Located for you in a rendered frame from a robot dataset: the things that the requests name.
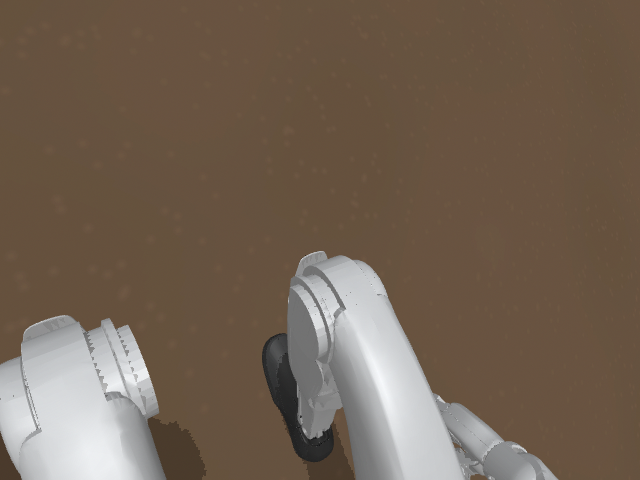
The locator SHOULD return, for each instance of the right robot arm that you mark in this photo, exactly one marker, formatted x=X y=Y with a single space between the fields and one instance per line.
x=510 y=461

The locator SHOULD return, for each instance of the right robot foot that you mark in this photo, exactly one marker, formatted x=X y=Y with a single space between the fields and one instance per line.
x=283 y=389

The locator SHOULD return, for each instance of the right robot hand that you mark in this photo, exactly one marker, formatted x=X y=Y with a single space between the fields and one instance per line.
x=474 y=436

